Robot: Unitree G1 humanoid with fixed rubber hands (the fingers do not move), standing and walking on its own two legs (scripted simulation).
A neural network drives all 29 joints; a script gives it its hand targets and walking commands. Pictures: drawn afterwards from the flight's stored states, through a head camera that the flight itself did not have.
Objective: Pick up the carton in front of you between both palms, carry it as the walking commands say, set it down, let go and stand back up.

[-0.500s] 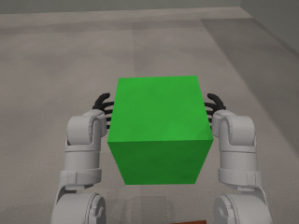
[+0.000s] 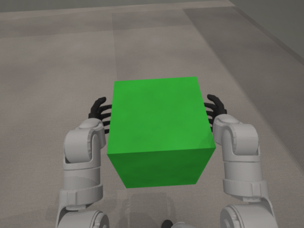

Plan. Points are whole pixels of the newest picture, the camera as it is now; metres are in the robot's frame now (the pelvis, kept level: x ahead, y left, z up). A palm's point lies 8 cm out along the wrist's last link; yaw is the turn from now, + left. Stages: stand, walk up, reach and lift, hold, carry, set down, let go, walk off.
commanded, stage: carry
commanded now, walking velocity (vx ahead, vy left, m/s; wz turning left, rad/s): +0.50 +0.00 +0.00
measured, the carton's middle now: (158, 137) +0.36 -0.02 +0.05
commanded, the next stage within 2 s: none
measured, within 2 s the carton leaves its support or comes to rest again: neither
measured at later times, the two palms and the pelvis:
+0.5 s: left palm (109, 52) +0.67 +0.13 +0.13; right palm (192, 52) +0.67 -0.17 +0.12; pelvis +0.32 -0.01 +0.00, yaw +0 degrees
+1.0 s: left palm (119, 21) +0.97 +0.12 +0.11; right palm (183, 21) +0.96 -0.18 +0.11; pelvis +0.66 -0.03 +0.00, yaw -1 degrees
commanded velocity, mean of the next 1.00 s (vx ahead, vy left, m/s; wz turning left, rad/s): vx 0.50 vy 0.00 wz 0.00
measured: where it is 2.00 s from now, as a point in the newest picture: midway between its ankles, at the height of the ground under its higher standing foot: (149, 102)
